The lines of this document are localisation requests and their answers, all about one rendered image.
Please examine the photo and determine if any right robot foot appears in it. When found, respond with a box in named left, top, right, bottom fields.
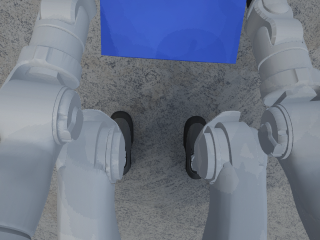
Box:
left=183, top=116, right=207, bottom=180

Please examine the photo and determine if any left robot forearm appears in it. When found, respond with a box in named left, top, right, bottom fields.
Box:
left=0, top=0, right=97, bottom=91

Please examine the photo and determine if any left robot shin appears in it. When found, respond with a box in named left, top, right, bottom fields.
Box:
left=55, top=109, right=126, bottom=171

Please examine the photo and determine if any left robot upper arm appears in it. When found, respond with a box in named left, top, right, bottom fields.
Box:
left=0, top=79, right=84, bottom=240

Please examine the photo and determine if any right robot upper arm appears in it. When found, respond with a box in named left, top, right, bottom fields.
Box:
left=257, top=100, right=320, bottom=240

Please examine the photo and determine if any right robot forearm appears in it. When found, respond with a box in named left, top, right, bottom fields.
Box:
left=244, top=0, right=320, bottom=107

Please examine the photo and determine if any carton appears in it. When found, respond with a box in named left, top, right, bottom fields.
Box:
left=100, top=0, right=247, bottom=64

